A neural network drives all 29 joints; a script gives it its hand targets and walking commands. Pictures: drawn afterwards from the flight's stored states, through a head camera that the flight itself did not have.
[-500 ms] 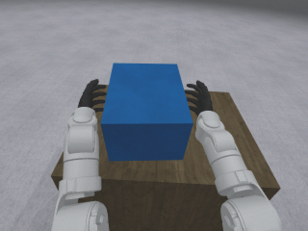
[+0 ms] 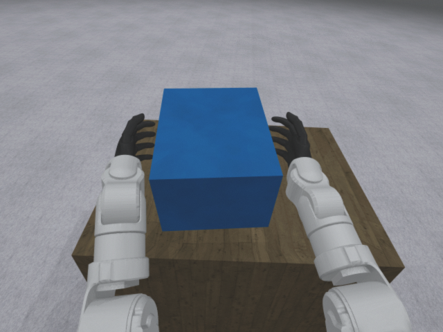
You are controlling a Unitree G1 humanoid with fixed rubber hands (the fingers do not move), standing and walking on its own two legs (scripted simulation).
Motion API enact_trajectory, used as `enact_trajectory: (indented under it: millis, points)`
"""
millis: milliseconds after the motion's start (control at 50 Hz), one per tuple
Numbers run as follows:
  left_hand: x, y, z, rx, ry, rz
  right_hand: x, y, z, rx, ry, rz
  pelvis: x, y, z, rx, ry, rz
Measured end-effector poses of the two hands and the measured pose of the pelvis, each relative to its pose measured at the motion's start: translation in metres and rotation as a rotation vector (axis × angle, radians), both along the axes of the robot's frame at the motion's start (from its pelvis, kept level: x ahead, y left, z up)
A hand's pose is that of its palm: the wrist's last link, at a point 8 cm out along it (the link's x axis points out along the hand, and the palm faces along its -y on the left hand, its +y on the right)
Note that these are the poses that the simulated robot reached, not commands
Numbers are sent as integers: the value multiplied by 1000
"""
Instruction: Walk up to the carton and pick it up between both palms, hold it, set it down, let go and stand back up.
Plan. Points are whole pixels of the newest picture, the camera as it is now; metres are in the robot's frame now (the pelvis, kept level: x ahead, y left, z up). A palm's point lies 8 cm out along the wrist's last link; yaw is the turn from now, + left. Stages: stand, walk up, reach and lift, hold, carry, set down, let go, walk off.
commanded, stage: hold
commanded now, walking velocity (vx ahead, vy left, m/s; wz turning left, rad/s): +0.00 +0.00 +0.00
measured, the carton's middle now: (213, 153) +0.43 +0.00 +0.13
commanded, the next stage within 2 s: none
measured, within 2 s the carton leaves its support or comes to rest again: neither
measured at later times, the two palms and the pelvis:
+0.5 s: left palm (122, 159) +0.35 +0.16 +0.19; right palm (293, 159) +0.35 -0.13 +0.18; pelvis +0.00 +0.00 +0.00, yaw +1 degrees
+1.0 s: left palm (125, 160) +0.35 +0.16 +0.18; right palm (296, 158) +0.35 -0.14 +0.18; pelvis +0.00 +0.00 +0.00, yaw +1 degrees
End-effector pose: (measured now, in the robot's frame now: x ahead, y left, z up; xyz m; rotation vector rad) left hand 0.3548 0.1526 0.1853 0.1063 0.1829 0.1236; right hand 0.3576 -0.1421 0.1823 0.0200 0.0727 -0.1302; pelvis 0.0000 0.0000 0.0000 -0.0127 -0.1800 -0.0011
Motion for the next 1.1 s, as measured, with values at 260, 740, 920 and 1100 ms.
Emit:
enact_trajectory:
  millis: [260, 740, 920, 1100]
  points:
    - [-7, 7, -2, 2, -6, 13, -3, 7, -2, 9, -4, 12, 2, -4, -1, -2, -14, 17]
    - [-4, 4, 2, 0, 1, -1, -5, 4, 1, 3, -2, -8, -7, -1, 0, 1, 0, 8]
    - [-5, 2, 1, 2, 5, 3, -5, 2, -1, 4, 2, -4, -4, -3, 0, 1, -10, 10]
    - [-6, 5, 0, -2, -1, 7, -4, 5, 0, 2, -5, -1, -3, -5, -1, 0, -12, 15]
